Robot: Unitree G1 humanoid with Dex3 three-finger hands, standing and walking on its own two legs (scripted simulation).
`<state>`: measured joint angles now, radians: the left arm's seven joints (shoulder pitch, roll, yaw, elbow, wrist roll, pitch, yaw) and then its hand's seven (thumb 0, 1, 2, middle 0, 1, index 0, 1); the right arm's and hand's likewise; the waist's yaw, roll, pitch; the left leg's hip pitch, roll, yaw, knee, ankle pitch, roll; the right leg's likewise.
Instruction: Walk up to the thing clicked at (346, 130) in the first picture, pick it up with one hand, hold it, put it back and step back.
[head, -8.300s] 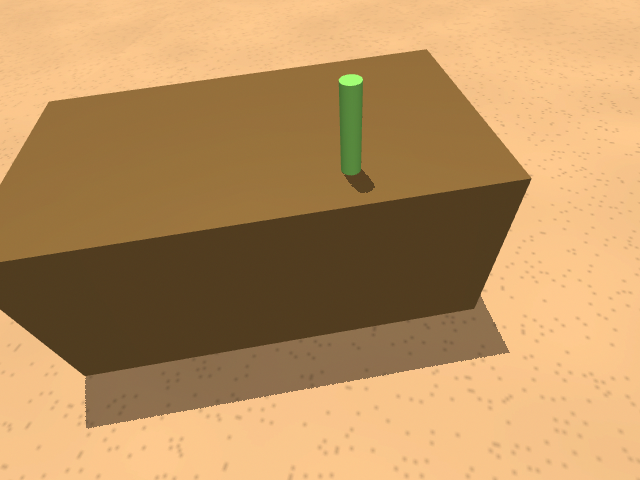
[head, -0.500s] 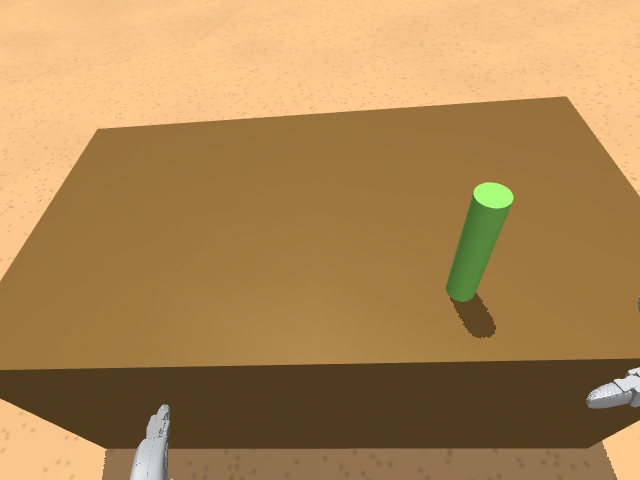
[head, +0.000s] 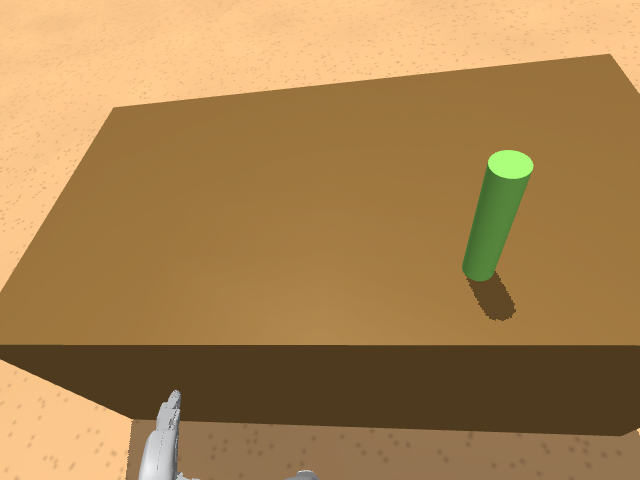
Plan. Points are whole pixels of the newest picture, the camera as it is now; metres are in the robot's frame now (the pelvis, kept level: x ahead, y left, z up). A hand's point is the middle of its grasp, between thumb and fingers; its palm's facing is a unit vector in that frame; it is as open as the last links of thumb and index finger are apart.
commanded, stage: go down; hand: right
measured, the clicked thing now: (491, 224) +0.48 -0.19 -0.02
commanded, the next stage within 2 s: none
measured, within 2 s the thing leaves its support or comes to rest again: neither
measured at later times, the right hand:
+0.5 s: hand out of the picture +0.37 -0.36 +0.07, palm faces +0.18 +0.98 +0.02, open 17.5 cm
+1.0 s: hand out of the picture +0.39 -0.37 +0.06, palm faces +0.19 +0.98 +0.01, open 17.5 cm
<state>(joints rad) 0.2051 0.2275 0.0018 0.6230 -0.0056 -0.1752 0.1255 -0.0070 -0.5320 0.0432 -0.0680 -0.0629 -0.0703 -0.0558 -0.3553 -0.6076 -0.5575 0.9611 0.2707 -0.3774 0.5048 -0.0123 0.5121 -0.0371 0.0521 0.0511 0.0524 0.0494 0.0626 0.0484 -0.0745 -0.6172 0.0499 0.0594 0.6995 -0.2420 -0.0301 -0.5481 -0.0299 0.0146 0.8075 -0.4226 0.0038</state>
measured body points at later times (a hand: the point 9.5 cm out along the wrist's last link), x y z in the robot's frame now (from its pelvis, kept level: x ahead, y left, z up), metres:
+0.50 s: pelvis -0.01 +0.00 -0.02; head +0.06 -0.04 +0.42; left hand +0.15 +0.26 -0.06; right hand +0.36 -0.41 +0.07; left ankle +0.06 +0.15 -0.71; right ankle -0.01 -0.12 -0.71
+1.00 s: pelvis -0.01 +0.00 -0.03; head +0.08 -0.04 +0.41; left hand +0.15 +0.26 -0.07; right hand +0.37 -0.43 +0.06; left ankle +0.06 +0.15 -0.71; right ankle -0.01 -0.12 -0.71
